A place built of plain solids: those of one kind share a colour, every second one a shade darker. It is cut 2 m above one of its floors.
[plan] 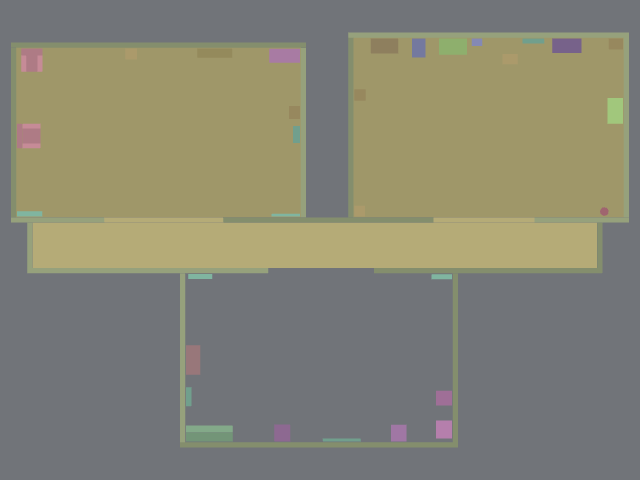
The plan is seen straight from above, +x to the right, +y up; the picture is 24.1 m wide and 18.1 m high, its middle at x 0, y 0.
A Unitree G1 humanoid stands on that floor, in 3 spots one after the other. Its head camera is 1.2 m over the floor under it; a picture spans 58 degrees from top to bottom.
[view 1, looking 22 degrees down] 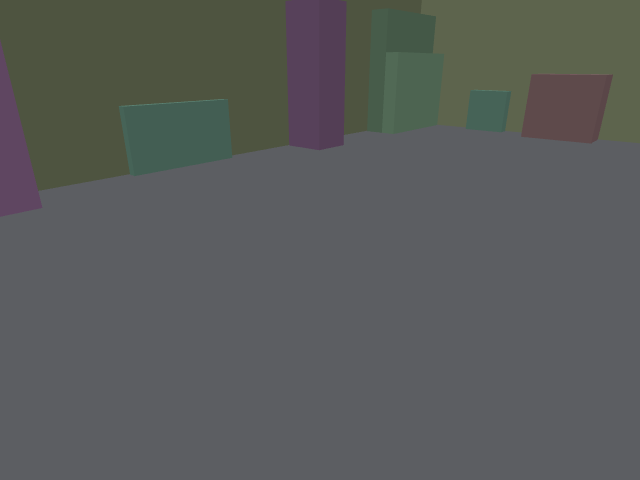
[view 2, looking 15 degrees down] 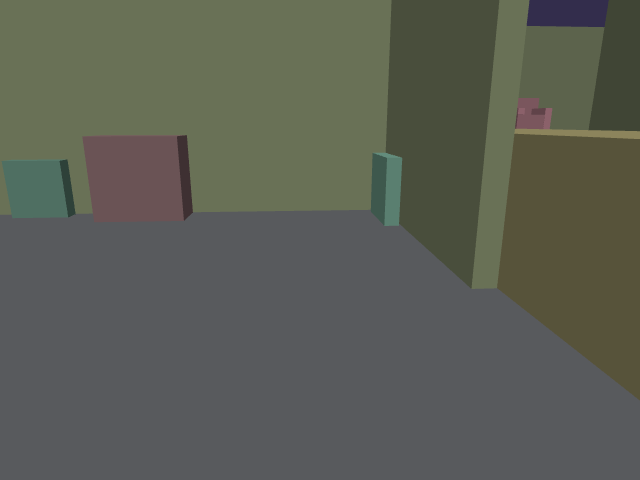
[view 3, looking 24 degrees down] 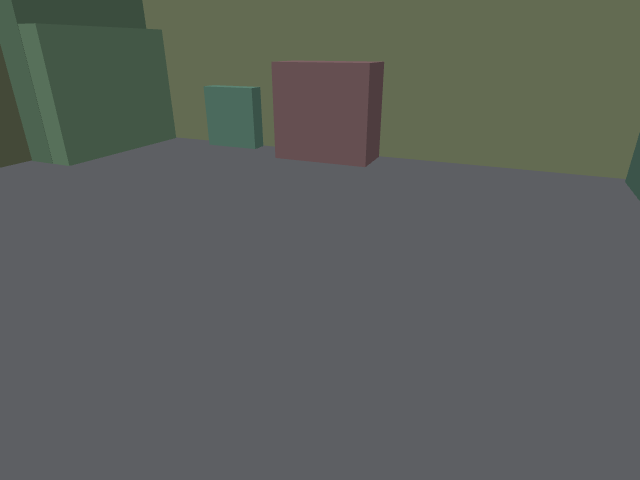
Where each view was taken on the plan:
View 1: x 3.86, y -2.61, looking -139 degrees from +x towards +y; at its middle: ground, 3.20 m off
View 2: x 1.01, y -2.61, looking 176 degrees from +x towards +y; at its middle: ground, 4.64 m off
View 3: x -0.04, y -2.61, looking -157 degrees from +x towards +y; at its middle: ground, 2.95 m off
